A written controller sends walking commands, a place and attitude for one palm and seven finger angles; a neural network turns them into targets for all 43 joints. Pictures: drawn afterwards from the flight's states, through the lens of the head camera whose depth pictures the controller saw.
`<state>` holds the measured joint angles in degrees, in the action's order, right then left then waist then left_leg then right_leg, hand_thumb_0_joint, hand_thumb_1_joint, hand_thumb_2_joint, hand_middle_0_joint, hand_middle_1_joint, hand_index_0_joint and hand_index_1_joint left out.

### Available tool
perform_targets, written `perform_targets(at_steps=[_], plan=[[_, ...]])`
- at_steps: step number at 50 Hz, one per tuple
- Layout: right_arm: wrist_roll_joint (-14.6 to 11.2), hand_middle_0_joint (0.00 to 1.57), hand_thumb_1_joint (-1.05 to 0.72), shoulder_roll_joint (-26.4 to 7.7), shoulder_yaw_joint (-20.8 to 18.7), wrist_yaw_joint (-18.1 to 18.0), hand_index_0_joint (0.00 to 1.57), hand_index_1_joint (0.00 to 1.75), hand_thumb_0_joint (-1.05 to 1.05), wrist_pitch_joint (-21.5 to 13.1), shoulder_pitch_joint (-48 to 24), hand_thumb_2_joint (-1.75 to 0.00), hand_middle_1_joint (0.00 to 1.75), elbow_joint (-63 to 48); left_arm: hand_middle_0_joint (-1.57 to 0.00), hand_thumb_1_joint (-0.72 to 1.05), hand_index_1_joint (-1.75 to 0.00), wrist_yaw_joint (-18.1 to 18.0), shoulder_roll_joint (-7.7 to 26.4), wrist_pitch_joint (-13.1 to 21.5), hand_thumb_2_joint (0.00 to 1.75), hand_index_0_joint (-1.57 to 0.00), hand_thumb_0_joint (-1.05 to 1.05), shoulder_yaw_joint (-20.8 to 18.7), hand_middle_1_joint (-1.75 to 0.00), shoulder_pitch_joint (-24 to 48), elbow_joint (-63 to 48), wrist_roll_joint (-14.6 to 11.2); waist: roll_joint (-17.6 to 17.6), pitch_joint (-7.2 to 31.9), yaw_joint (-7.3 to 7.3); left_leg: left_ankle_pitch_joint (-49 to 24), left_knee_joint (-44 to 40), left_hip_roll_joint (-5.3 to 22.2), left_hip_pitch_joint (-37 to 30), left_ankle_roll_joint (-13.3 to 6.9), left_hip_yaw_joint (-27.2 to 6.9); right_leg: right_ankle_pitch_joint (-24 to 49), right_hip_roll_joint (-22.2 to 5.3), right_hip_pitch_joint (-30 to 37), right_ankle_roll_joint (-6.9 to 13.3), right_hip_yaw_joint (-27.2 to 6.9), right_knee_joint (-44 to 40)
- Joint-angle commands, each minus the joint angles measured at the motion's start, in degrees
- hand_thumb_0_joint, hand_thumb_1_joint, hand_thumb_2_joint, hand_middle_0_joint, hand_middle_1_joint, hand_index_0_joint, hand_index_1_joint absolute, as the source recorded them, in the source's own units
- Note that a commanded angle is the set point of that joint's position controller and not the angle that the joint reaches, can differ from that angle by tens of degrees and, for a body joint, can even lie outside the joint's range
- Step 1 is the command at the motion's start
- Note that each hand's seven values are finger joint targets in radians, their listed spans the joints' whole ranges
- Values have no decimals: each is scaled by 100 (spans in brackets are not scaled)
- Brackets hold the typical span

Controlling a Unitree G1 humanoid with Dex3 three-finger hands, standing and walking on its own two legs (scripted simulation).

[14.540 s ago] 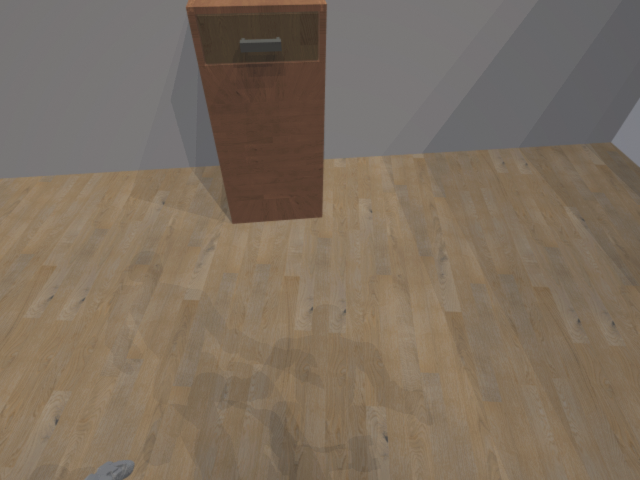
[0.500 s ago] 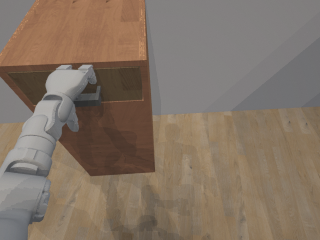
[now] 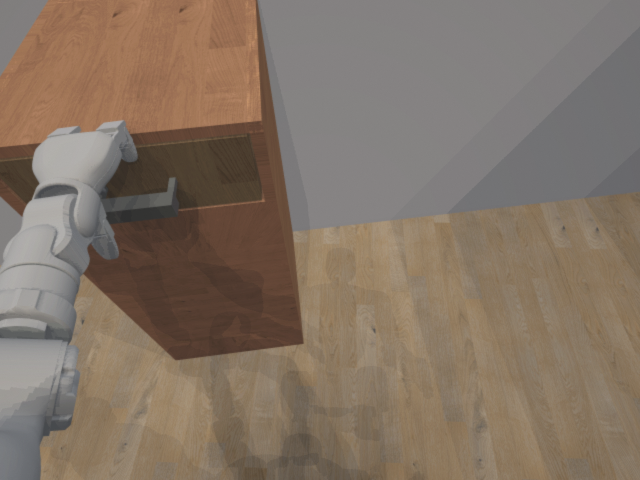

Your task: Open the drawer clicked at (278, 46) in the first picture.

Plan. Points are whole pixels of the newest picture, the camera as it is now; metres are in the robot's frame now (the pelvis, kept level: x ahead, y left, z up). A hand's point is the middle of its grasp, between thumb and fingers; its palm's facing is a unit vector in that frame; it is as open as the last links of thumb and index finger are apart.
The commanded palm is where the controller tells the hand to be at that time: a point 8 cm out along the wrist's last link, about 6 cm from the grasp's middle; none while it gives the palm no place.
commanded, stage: move the hooked fingers above the handle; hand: left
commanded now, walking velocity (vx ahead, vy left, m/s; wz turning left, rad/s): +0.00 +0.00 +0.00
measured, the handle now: (135, 197) +0.51 +0.28 +0.03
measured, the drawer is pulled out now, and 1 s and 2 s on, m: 0.00 0.00 0.00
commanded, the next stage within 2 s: lower the fingers behind the handle in 1.62 s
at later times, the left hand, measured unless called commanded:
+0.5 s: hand (126, 184) +0.47 +0.25 +0.10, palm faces +0.03 +0.00 -1.00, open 13.4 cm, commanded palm +0.44 +0.29 +0.15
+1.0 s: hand (127, 186) +0.47 +0.25 +0.09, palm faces +0.08 -0.02 -1.00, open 13.7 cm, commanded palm +0.45 +0.28 +0.15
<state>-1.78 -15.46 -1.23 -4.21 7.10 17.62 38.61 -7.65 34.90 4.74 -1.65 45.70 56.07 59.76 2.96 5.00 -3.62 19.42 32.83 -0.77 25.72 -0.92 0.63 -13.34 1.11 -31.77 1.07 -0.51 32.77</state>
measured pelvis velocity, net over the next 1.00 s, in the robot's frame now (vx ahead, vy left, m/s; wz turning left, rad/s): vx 0.00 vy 0.02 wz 0.02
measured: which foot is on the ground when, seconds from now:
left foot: down 0.00-1.00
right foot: down 0.00-1.00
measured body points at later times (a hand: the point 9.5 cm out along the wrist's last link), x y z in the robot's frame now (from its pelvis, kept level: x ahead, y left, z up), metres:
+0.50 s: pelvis +0.00 +0.01 +0.00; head +0.06 -0.01 +0.44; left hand +0.46 +0.25 +0.15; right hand +0.06 -0.25 -0.14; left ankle -0.04 +0.11 -0.73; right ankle +0.02 -0.11 -0.73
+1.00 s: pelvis +0.00 +0.02 -0.01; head +0.07 +0.01 +0.44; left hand +0.46 +0.25 +0.15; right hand +0.07 -0.27 -0.13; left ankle -0.04 +0.11 -0.73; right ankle +0.02 -0.11 -0.73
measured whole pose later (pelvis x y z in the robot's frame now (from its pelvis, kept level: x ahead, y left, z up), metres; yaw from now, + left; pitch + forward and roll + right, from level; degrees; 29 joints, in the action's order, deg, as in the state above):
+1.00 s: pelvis +0.00 +0.02 -0.01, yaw +1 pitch +14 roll -1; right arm -0.5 -16.9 -2.9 -2.6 5.4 17.9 40.0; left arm -13.4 30.1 8.5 2.3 46.3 51.6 60.4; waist 2.2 5.9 -3.2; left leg 21.3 36.8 -1.8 29.1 -1.8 -0.5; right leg -14.9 -0.1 -33.9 0.1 0.6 35.1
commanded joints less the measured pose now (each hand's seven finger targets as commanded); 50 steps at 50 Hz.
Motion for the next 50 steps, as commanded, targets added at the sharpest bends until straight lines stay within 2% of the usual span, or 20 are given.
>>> perform_targets(at_steps=[1, 5, 6, 8, 10, 14, 17, 18, 23, 28, 31, 32, 33, 36, 40, 43, 45, 47, 48, 50], plan=[[2, 20, -90, -892, -343, -91, 20, 30, 0, -195, 329, -90, 30, -522, -30, -50, -120, -32, 1462, 122, 30, -30, 0, -86, -120, 2137, -879, -62, -395, 1770, -43, -1461, -278, -96, 104, -184, 175, 1309, -77, 1815, 18, -21, -280], [24, 20, -90, -855, -435, -80, 20, 30, 0, -237, 473, -90, 30, -484, -30, -50, -120, 57, 1185, 495, 30, -30, 0, 131, -120, 2585, -1586, -151, 16, 2027, -139, -1571, -152, -113, -341, -188, 69, 1169, -44, 1489, 65, -19, -262], [31, 20, -90, -838, -446, -70, 20, 30, 0, -257, 488, -90, 30, -472, -30, -50, -120, 41, 953, 586, 30, -30, 0, 332, -120, 2812, -1780, -177, 136, 2018, -207, -1638, -122, -117, -478, -174, 14, 1108, -30, 1293, 80, 8, -243], [70, 20, -90, -835, -477, -56, 20, 30, 0, -273, 563, -90, 30, -411, -30, -50, -120, -66, 1001, 729, 30, -30, 0, 240, -120, 3045, -2024, -231, 161, 2065, -254, -1800, -44, -108, -618, -157, -68, 1082, -7, 1154, 103, 29, -214], [78, 20, -90, -840, -469, -46, 20, 30, 0, -271, 591, -90, 30, -355, -30, -50, -120, -275, 1283, 719, 30, -30, 0, -46, -120, 3103, -1939, -230, 243, 2070, -210, -1726, -19, -138, -554, -151, -80, 1004, 5, 1104, 114, 32, -174], [134, 20, -90, -829, -376, 11, 20, 30, 0, -252, 485, -90, 30, -315, -30, -50, -120, -797, 2272, 438, 30, -30, 0, -894, -120, 3104, -1675, -33, 445, 2447, 95, -2029, -20, -186, -169, -91, -54, 1330, -3, 1538, 145, 50, 59], [117, 20, -90, -817, -306, 89, 20, 30, 0, -221, 325, -90, 30, -318, -30, -50, -120, -903, 2103, -96, 30, -30, 0, -696, -120, 2769, -1032, 60, 365, 2199, 176, -2072, -73, -162, 121, -34, 41, 1459, 3, 1621, 141, 122, 107], [111, 20, -90, -846, -301, 101, 20, 30, 0, -193, 310, -90, 30, -318, -30, -50, -120, -846, 2096, -229, 30, -30, 0, -711, -120, 2620, -830, 62, 86, 2227, 157, -2130, -84, -143, 156, -40, 55, 1546, 5, 1754, 122, 131, 78], [58, 20, -90, -858, -245, 38, 20, 30, 0, -75, 146, -90, 30, -432, -30, -50, -120, -637, 2355, -432, 30, -30, 0, -852, -120, 2449, -828, -11, -473, 2386, 274, -2013, -243, -130, 294, -104, 146, 1722, -44, 2330, 45, 45, -22], [13, 20, -90, -877, -224, -43, 20, 30, 0, -48, 78, -90, 30, -559, -30, -50, -120, -299, 2200, -265, 30, -30, 0, -749, -120, 2008, -723, -47, -636, 2042, 298, -1657, -377, -104, 343, -144, 166, 1419, -59, 2267, 32, 24, -156], [10, 20, -90, -884, -309, -66, 20, 30, 0, -149, 241, -90, 30, -607, -30, -50, -120, -127, 1578, -42, 30, -30, 0, -248, -120, 2022, -870, 45, -486, 1880, 87, -1690, -319, -42, -6, -166, 133, 1308, -23, 1732, 48, 88, -196], [11, 20, -90, -885, -337, -60, 20, 30, 0, -176, 284, -90, 30, -618, -30, -50, -120, -81, 1482, 63, 30, -30, 0, -204, -120, 1962, -986, 29, -392, 1913, 102, -1689, -292, -47, -107, -167, 122, 1251, -16, 1664, 52, 79, -214], [17, 20, -90, -864, -362, -56, 20, 30, 0, -200, 328, -90, 30, -628, -30, -50, -120, -19, 1115, 182, 30, -30, 0, 104, -120, 2161, -1171, -14, -455, 1933, -68, -1727, -240, -43, -258, -189, 79, 1237, -6, 1549, 49, 70, -254], [50, 20, -90, -810, -448, -50, 20, 30, 0, -272, 461, -90, 30, -552, -30, -50, -120, 39, 661, 550, 30, -30, 0, 468, -120, 2660, -1884, -179, 24, 1991, -182, -1840, -119, -49, -775, -158, -60, 1013, 11, 1070, 80, 84, -246], [102, 20, -90, -822, -481, -29, 20, 30, 0, -300, 599, -90, 30, -343, -30, -50, -120, -218, 900, 759, 30, -30, 0, 256, -120, 3321, -2255, -271, 365, 2047, -282, -2010, 16, -77, -1000, -76, -214, 923, 34, 728, 125, 121, -156], [141, 20, -90, -850, -432, 9, 20, 30, 0, -294, 580, -90, 30, -274, -30, -50, -120, -649, 1726, 626, 30, -30, 0, -494, -120, 3305, -2090, -125, 561, 2318, -26, -2257, 32, -121, -750, 15, -239, 1043, 65, 938, 190, 176, 29], [136, 20, -90, -778, -385, 88, 20, 30, 0, -304, 513, -90, 30, -240, -30, -50, -120, -904, 1564, 350, 30, -30, 0, -424, -120, 3266, -1733, -27, 704, 2223, 10, -2378, 25, -129, -559, 71, -219, 1129, 68, 931, 209, 233, 121], [164, 20, -90, -810, -347, 158, 20, 30, 0, -280, 450, -90, 30, -221, -30, -50, -120, -1024, 1693, -36, 30, -30, 0, -521, -120, 3081, -1314, 56, 590, 2287, 108, -2544, 4, -116, -384, 83, -131, 1376, 63, 1177, 199, 242, 174], [166, 20, -90, -838, -340, 177, 20, 30, 0, -252, 419, -90, 30, -257, -30, -50, -120, -1001, 1877, -212, 30, -30, 0, -698, -120, 2882, -1159, 80, 310, 2501, 188, -2714, 23, -124, -315, 49, -93, 1606, 71, 1494, 182, 229, 193], [135, 20, -90, -850, -311, 184, 20, 30, 0, -174, 350, -90, 30, -294, -30, -50, -120, -875, 1896, -509, 30, -30, 0, -609, -120, 2719, -929, 112, 81, 2362, 201, -2642, -44, -105, -102, 10, 19, 1822, 39, 1722, 136, 205, 145]])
